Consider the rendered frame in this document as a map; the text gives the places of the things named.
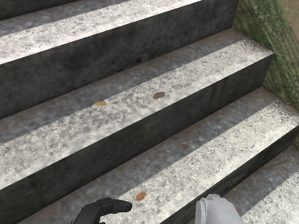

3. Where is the robot left hand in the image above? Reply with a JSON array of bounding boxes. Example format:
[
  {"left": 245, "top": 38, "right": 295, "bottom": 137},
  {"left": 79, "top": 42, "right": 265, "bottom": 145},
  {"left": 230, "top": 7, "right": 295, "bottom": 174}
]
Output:
[{"left": 71, "top": 197, "right": 133, "bottom": 224}]

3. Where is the right robot thigh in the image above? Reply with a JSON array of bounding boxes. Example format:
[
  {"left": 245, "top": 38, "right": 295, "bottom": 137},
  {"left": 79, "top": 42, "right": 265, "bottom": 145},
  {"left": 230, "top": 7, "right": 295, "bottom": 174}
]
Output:
[{"left": 194, "top": 196, "right": 244, "bottom": 224}]

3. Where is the robot right shin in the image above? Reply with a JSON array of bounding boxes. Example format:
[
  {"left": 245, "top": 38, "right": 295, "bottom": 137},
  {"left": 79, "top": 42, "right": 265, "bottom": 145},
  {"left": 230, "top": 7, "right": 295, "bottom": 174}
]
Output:
[{"left": 206, "top": 194, "right": 221, "bottom": 199}]

